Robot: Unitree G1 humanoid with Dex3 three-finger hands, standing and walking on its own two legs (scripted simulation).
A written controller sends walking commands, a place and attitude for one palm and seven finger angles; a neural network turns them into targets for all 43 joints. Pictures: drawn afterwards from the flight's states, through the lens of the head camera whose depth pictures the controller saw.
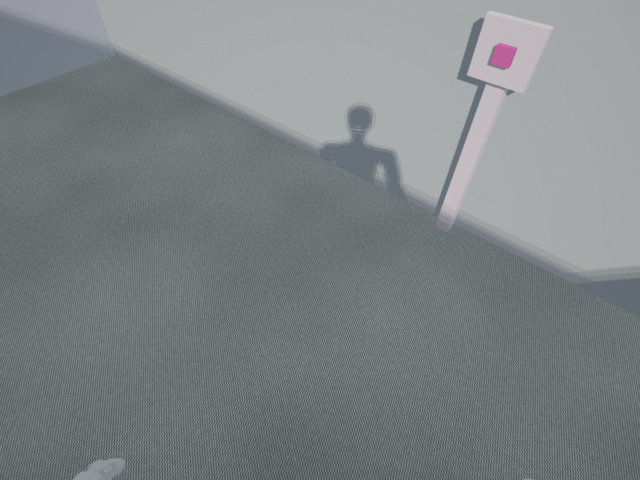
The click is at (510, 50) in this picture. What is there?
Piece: button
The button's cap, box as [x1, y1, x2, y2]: [490, 43, 517, 68]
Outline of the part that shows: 499,43 496,46 490,63 507,68 510,65 517,48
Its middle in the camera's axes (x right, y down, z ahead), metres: +0.53 -0.53 +1.12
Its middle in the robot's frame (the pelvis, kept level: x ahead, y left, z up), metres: +1.22 -0.47 +0.00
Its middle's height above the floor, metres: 0.77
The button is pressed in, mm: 0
